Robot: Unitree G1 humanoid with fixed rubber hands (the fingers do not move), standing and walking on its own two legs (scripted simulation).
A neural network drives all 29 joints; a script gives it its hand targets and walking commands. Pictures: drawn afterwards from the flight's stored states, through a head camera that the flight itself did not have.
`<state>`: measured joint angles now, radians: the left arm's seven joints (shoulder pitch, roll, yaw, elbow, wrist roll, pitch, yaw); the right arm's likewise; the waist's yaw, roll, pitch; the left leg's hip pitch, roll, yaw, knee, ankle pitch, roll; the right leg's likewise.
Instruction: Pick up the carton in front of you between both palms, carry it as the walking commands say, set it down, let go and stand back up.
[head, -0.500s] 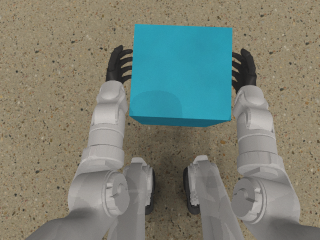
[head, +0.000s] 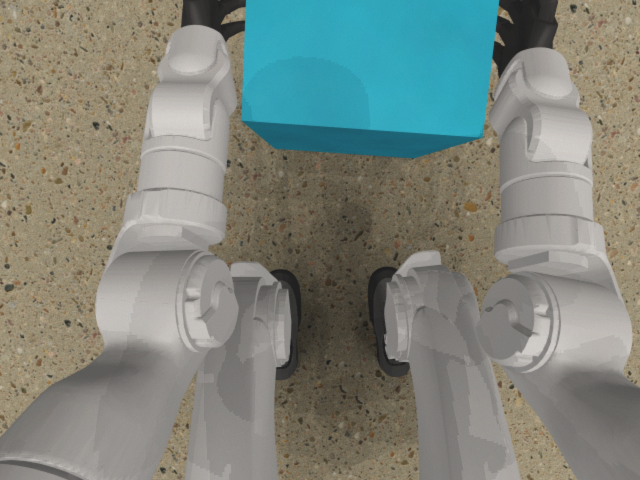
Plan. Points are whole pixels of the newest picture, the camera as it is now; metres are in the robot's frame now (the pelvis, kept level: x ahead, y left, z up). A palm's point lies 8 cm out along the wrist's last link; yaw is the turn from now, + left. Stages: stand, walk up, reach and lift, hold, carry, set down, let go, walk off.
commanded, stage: set down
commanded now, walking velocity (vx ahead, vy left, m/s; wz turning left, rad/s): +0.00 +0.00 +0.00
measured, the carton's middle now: (357, 55) +0.54 -0.04 -0.21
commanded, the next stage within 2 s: none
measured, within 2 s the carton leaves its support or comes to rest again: rests again in 0.58 s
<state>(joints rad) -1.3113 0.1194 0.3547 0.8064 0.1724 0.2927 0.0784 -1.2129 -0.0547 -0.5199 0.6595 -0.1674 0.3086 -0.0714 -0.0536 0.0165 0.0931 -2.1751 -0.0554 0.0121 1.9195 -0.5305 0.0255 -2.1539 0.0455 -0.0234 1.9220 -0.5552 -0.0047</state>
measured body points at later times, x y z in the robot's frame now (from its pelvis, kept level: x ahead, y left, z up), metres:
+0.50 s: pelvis +0.01 +0.00 -0.07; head +0.38 -0.01 +0.18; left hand +0.59 +0.11 -0.24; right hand +0.55 -0.19 -0.23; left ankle +0.10 +0.10 -0.41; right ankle +0.10 -0.11 -0.41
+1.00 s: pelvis -0.01 +0.01 -0.09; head +0.36 +0.00 +0.16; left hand +0.58 +0.12 -0.25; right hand +0.54 -0.19 -0.24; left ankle +0.10 +0.10 -0.41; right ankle +0.10 -0.11 -0.41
